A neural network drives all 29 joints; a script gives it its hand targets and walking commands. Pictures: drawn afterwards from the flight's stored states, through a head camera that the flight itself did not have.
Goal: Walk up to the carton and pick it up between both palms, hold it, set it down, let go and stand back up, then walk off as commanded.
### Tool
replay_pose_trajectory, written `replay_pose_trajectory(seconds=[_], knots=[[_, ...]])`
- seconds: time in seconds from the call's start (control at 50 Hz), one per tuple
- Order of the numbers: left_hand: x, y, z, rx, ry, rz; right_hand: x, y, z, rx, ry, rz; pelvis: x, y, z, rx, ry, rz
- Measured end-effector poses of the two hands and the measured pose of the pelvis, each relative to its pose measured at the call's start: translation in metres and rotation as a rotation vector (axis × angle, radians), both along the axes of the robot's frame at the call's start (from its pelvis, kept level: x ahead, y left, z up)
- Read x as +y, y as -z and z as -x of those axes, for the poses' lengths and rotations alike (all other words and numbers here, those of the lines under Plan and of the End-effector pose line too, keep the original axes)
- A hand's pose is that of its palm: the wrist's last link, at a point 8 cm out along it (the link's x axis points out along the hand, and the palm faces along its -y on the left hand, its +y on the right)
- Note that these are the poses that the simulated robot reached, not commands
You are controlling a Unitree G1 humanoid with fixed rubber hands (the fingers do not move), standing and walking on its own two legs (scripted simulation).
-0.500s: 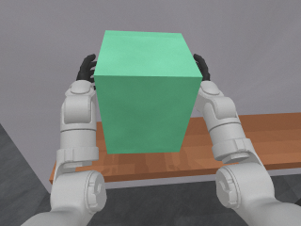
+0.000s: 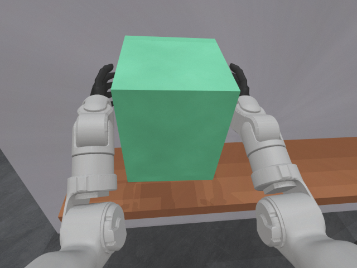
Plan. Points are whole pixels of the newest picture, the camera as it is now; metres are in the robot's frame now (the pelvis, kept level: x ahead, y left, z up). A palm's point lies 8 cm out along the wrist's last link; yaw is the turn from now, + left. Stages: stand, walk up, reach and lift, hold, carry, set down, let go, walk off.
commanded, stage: hold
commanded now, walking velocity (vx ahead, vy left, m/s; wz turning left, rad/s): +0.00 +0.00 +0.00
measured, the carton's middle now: (171, 110) +0.39 +0.02 +0.21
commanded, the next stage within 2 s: none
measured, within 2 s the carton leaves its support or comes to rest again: neither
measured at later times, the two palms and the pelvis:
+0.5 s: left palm (101, 101) +0.37 +0.16 +0.24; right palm (238, 100) +0.37 -0.13 +0.24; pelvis +0.00 +0.00 +0.00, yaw +0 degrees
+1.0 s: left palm (103, 103) +0.38 +0.16 +0.24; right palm (237, 103) +0.38 -0.13 +0.23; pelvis +0.00 +0.00 +0.00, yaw +0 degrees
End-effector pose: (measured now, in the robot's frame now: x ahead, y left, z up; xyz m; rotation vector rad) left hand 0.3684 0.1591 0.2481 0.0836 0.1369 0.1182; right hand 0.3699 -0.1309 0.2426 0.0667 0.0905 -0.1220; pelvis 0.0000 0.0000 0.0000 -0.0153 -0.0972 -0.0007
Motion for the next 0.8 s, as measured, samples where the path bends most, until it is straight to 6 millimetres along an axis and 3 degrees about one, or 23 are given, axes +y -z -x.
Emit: replay_pose_trajectory(seconds=[0.36,0.66,0.8], knots=[[-0.001,0.008,-0.005,0.023,0.001,-0.001,0.0,0.008,-0.005,0.022,0.001,-0.001,0.0,0.0,-0.001,0.001,0.0,0.0],[0.0,-0.003,0.003,-0.008,0.0,0.001,0.0,-0.003,0.002,-0.009,0.0,0.0,0.0,0.0,0.001,-0.001,0.0,0.0],[0.0,0.004,-0.001,0.014,0.002,-0.001,0.0,0.004,0.0,0.012,0.001,0.0,0.0,0.0,0.001,-0.002,0.0,0.0]])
